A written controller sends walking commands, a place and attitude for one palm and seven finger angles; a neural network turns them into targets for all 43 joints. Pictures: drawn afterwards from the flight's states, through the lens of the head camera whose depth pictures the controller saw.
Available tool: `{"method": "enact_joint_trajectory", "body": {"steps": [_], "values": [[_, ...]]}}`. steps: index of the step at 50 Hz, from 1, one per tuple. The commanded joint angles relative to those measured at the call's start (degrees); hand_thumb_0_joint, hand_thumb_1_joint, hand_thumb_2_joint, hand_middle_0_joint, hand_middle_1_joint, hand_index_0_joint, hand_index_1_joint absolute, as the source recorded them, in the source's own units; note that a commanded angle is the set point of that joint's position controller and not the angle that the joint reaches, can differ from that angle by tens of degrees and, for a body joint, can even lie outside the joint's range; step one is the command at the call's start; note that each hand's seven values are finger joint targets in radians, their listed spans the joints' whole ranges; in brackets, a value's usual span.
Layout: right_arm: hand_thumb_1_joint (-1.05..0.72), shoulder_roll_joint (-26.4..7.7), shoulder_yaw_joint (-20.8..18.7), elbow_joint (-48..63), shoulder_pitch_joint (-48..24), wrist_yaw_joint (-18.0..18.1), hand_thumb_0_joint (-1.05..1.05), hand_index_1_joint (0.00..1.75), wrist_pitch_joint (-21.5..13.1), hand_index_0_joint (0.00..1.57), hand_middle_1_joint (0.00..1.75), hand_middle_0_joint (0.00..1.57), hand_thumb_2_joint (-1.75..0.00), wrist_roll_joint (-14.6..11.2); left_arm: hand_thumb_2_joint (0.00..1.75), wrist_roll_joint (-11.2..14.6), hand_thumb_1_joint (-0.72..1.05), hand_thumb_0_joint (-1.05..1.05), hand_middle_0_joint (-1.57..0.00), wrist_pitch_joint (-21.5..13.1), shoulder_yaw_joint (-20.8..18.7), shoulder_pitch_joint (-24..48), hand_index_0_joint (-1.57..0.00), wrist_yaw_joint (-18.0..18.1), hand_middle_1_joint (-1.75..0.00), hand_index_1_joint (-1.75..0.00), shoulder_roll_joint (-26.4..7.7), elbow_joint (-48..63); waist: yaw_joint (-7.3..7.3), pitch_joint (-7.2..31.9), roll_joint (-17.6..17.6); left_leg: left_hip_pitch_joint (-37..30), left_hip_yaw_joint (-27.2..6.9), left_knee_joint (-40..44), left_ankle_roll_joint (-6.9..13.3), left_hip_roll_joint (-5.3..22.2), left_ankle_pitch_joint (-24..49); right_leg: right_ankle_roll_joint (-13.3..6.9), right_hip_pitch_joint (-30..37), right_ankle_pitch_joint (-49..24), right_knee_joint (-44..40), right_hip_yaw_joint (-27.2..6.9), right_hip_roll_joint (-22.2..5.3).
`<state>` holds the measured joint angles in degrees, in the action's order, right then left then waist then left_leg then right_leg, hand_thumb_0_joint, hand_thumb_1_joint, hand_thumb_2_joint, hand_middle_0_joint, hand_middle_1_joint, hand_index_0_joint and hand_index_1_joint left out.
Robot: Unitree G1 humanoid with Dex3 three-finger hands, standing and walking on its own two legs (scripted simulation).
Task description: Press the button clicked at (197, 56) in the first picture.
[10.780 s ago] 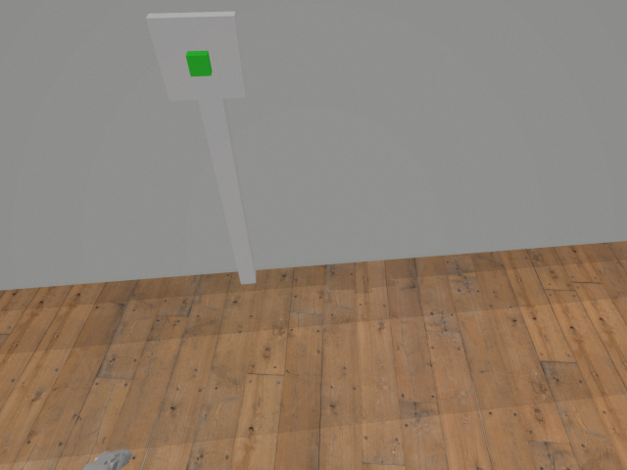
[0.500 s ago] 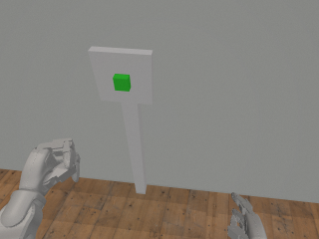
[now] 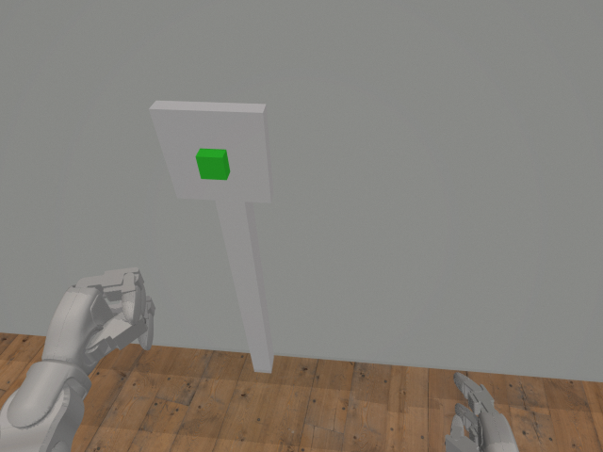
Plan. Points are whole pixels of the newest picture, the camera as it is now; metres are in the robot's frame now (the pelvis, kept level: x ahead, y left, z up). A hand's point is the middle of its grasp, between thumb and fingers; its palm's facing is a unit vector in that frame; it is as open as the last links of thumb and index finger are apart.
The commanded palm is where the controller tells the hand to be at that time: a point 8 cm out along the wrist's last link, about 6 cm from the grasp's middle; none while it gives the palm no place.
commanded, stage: aim a knuckle at the button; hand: left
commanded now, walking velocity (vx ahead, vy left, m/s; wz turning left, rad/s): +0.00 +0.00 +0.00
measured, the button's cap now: (214, 163) +0.52 +0.20 +0.13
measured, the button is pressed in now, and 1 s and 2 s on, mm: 0 0 0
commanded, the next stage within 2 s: none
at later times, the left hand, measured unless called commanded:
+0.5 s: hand (181, 270) +0.31 +0.19 +0.11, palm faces -0.02 -1.00 -0.03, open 3.1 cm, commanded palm +0.28 +0.24 +0.12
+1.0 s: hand (211, 237) +0.38 +0.17 +0.10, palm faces -0.01 -1.00 -0.02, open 3.1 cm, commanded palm +0.36 +0.23 +0.11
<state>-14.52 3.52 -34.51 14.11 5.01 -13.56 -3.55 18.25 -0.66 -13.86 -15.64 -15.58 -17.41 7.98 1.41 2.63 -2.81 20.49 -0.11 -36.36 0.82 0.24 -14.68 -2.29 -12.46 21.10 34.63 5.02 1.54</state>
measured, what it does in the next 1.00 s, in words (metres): stands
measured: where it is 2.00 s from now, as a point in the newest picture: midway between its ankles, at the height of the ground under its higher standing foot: outside the picture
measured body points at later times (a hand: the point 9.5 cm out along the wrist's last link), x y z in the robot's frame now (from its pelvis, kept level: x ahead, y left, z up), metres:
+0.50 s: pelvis +0.02 -0.01 +0.00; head +0.01 -0.02 +0.45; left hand +0.30 +0.24 +0.12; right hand +0.17 -0.25 -0.08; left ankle +0.05 +0.11 -0.72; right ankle -0.02 -0.09 -0.72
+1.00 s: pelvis +0.01 +0.01 +0.00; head +0.03 +0.00 +0.45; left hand +0.38 +0.22 +0.10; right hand +0.14 -0.24 -0.10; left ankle +0.05 +0.11 -0.72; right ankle -0.02 -0.09 -0.72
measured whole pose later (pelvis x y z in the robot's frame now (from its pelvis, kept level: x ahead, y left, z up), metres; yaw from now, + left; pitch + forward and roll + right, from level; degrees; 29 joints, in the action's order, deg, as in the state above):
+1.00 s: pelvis +0.01 +0.01 +0.00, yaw -2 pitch +3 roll +0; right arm -13.8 2.9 -36.2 14.0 3.8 -5.6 -3.0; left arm 12.2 -4.5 -10.7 18.1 -8.5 -16.0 -25.8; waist -2.1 2.0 -1.4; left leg 25.2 1.7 -37.4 1.3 -0.1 -15.6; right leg -1.9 -18.4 22.2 37.3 3.2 0.9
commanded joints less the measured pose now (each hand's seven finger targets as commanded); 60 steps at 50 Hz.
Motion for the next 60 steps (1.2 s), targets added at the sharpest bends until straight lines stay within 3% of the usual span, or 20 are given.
{"method": "enact_joint_trajectory", "body": {"steps": [1,4,6,11,14,17,20,21,25,26,30,31,35,36,40,41,49,51,55,60], "values": [[-0.90,-6.63,-2.88,9.44,-7.86,0.59,0.00,0.30,-4.04,0.20,0.30,0.20,-0.90,-0.03,0.90,1.45,0.90,0.00,-1.30,-3.77,-6.53,10.28,-1.30,0.08,-1.50,-1.50,-10.71,11.70,-0.04,3.59,2.30,-7.15,-1.78,4.40,1.63,-0.08,2.72,2.59,-7.44,-6.28,-9.80,-4.99,-1.51],[-0.90,-6.22,-2.79,9.35,-7.99,0.59,0.00,0.30,-4.41,0.20,0.30,0.20,-0.90,-0.03,0.90,1.47,0.90,0.00,-1.30,-5.22,-6.01,12.33,-1.30,0.50,-1.50,-1.50,-9.86,12.77,-0.20,4.51,0.30,-8.46,-1.48,4.55,1.57,-0.29,2.90,2.49,-7.57,-6.24,-9.30,-4.52,-1.56],[-0.90,-6.60,-2.89,7.98,-7.46,0.86,0.00,0.30,-4.27,0.20,0.30,0.20,-0.90,-0.10,0.90,1.59,0.90,0.00,-1.30,-5.69,-7.05,16.18,-1.30,0.89,-1.50,-1.50,-11.10,9.02,-1.06,2.37,3.27,-7.02,-1.72,3.97,1.59,-0.04,1.92,2.91,-8.67,-4.78,-10.08,-5.57,-1.53],[-0.90,-6.99,-3.06,6.97,-7.18,1.35,0.00,0.30,-3.85,0.20,0.30,0.20,-0.90,-0.45,0.90,0.84,0.90,0.00,-1.30,-5.76,-5.02,22.80,-1.30,-0.04,-1.50,-1.50,-10.64,1.86,-1.66,3.42,2.25,-6.88,-1.46,3.22,1.66,-0.34,2.00,3.24,-8.55,-5.01,-9.96,-7.16,-2.15],[-0.90,-6.95,-3.13,7.34,-7.17,1.34,0.00,0.30,-3.46,0.20,0.30,0.20,-0.90,-0.41,0.90,0.39,0.90,0.00,-1.30,-5.47,-4.68,25.08,-1.30,-0.93,-1.50,-1.50,-10.97,0.48,-1.14,7.33,0.40,-8.34,-1.11,2.82,1.71,-0.58,5.66,3.35,-6.22,-11.97,-8.35,-7.02,-2.70],[-0.90,-7.03,-3.31,7.60,-6.69,0.99,0.00,0.30,-3.08,0.20,0.30,0.20,-0.90,-0.32,0.90,0.40,0.90,0.00,-1.30,-5.51,-5.70,25.84,-1.30,-0.89,-1.50,-1.50,-11.51,-0.79,-0.59,10.39,2.30,-8.46,-1.08,2.64,1.71,-0.62,8.46,3.68,-4.41,-17.92,-6.84,-6.35,-2.65],[-0.90,-6.76,-3.50,8.04,-6.60,0.49,0.00,0.30,-2.84,0.20,0.30,0.20,-0.90,-0.18,0.90,0.21,0.90,0.00,-1.30,-6.12,-5.79,25.75,-1.30,0.15,-1.50,-1.50,-10.73,-0.60,-0.14,11.16,1.07,-10.25,-0.58,3.00,1.67,-0.67,11.19,3.03,-4.70,-21.53,-5.52,-4.53,-2.01],[-0.90,-6.87,-3.59,8.18,-6.23,0.25,0.00,0.30,-2.66,0.20,0.30,0.20,-0.90,0.11,0.90,0.27,0.90,0.00,-1.30,-6.24,-6.44,24.33,-1.30,0.69,-1.50,-1.50,-10.83,-1.13,0.21,11.46,3.58,-9.30,-0.75,2.66,1.70,-0.56,12.03,3.40,-3.88,-23.59,-5.28,-4.73,-2.09],[-0.90,-6.97,-3.93,8.35,-5.71,-0.41,0.00,0.30,-1.26,0.20,0.30,0.20,-0.90,0.08,0.90,-0.56,0.90,0.00,-1.30,-5.99,-6.58,23.74,-1.30,2.05,-1.50,-1.50,-10.28,-2.45,0.06,10.88,2.56,-9.28,0.13,2.79,1.53,-0.64,13.75,3.34,-4.22,-27.14,-4.38,-4.22,-2.01],[-0.90,-7.22,-4.01,8.23,-5.44,-0.49,0.00,0.30,-0.80,0.20,0.30,0.20,-0.90,0.15,0.90,-0.61,0.90,0.00,-1.30,-5.82,-7.36,23.68,-1.30,2.36,-1.50,-1.50,-11.20,-3.66,0.06,9.92,4.93,-8.00,-0.07,2.55,1.59,-0.49,13.52,3.65,-4.00,-27.56,-4.47,-4.54,-2.09],[-0.90,-6.96,-4.02,8.34,-5.62,-0.38,0.00,0.30,0.45,0.20,0.30,0.20,-0.90,-0.13,0.90,-1.73,0.90,0.00,-1.30,-5.98,-3.23,31.16,-1.30,2.53,-1.50,-1.50,-8.74,-2.76,-1.47,9.41,-1.14,-10.24,0.05,2.94,1.48,-0.49,12.67,2.26,-7.15,-21.71,-4.48,-3.60,-1.16],[-0.90,-6.95,-4.03,8.14,-5.54,-0.29,0.00,0.30,0.52,0.20,0.30,0.20,-0.90,-0.06,0.90,-1.89,0.90,0.00,-1.30,-6.50,-2.01,34.49,-1.30,2.87,-1.50,-1.50,-8.21,-1.98,-2.44,9.25,0.19,-10.33,-0.30,2.62,1.60,-0.21,12.19,2.25,-7.87,-20.35,-4.66,-3.59,-1.01],[-0.90,-7.03,-4.22,7.19,-4.83,-0.07,0.00,0.30,0.58,0.20,0.30,0.20,-0.90,0.22,0.90,-2.25,0.90,0.00,-1.30,-8.69,0.06,38.59,-1.30,3.49,-1.50,-1.50,-6.78,-3.01,-2.83,12.46,-1.24,-13.05,-1.11,2.64,1.39,0.01,12.18,1.71,-8.90,-18.28,-4.15,-3.17,-0.70],[-0.90,-7.26,-4.23,6.40,-4.29,-0.04,0.00,0.30,0.83,0.20,0.30,0.20,-0.90,0.29,0.90,-2.42,0.90,0.00,-1.30,-8.89,-0.47,40.36,-1.30,3.90,-1.50,-1.50,-7.68,-5.26,-3.59,11.69,2.00,-12.09,-1.33,2.42,1.54,0.20,11.45,1.88,-9.19,-17.67,-4.44,-3.23,-0.59],[-0.90,-7.46,-4.09,5.65,-4.11,-0.14,0.00,0.30,2.22,0.20,0.30,0.20,-0.90,0.18,0.90,-3.41,0.90,0.00,-1.30,-8.19,1.14,45.28,-1.30,4.97,-1.50,-1.50,-6.40,-12.23,-3.56,11.42,1.80,-11.17,-1.70,3.03,1.20,0.00,9.07,1.65,-10.42,-15.03,-4.14,-3.02,-0.76],[-0.90,-7.82,-4.29,5.31,-3.73,-0.14,0.00,0.30,2.78,0.20,0.30,0.20,-0.90,0.20,0.90,-3.81,0.90,0.00,-1.30,-7.66,-0.73,45.04,-1.30,5.54,-1.50,-1.50,-8.41,-15.46,-3.25,11.26,3.60,-9.99,-1.71,2.80,1.38,0.09,8.44,1.68,-10.15,-14.39,-4.49,-3.34,-0.69],[-0.90,-7.50,-4.15,5.79,-2.17,-0.97,0.00,0.30,5.64,0.20,0.30,0.20,-0.90,0.64,0.90,-5.40,0.90,0.00,-1.30,-9.58,-1.89,54.71,-1.30,8.08,-1.50,-1.50,-9.83,-21.50,-2.66,15.98,0.54,-10.41,-1.25,2.16,1.14,-0.04,11.10,1.22,-8.60,-17.07,-3.16,-3.66,-0.68],[-0.90,-7.76,-4.25,5.14,-1.09,-1.13,0.00,0.30,6.20,0.20,0.30,0.20,-0.90,0.76,0.90,-5.47,0.90,0.00,-1.30,-10.84,-2.65,56.49,-1.30,8.22,-1.50,-1.50,-10.88,-24.75,-3.29,15.06,3.50,-8.80,-1.39,1.76,1.30,0.20,10.84,1.34,-8.69,-17.21,-3.09,-3.69,-0.39],[-0.90,-7.92,-4.68,4.10,0.38,-1.40,0.00,0.30,7.06,0.20,0.30,0.20,-0.90,0.51,0.90,-6.21,0.90,0.00,-1.30,-12.36,0.70,63.08,-1.30,7.72,-1.50,-1.50,-8.28,-29.67,-4.90,13.73,-0.11,-9.33,-1.43,1.21,1.14,0.11,9.36,1.18,-12.42,-15.50,-2.87,-3.81,-0.27],[-0.90,-8.66,-5.21,3.19,2.57,-1.80,0.00,0.30,8.22,0.20,0.30,0.20,-0.90,0.54,0.90,-6.39,0.90,0.00,-1.30,-12.77,0.73,67.58,-1.30,7.86,-1.50,-1.50,-8.45,-36.13,-5.36,15.15,2.26,-7.95,-1.64,0.56,1.24,0.06,8.27,1.34,-13.55,-14.56,-2.57,-3.82,-0.14]]}}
